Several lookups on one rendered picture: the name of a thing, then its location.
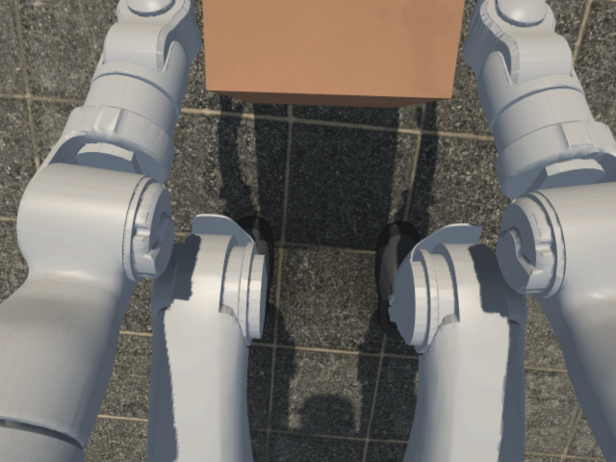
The robot left shin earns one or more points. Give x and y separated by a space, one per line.
201 224

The right robot foot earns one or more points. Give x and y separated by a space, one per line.
395 241

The right robot forearm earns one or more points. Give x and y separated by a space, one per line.
534 103

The robot right upper arm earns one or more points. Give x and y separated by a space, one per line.
559 245

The carton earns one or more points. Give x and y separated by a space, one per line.
348 53

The left robot forearm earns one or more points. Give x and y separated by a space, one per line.
136 94

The robot left upper arm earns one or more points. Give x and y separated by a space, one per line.
89 235

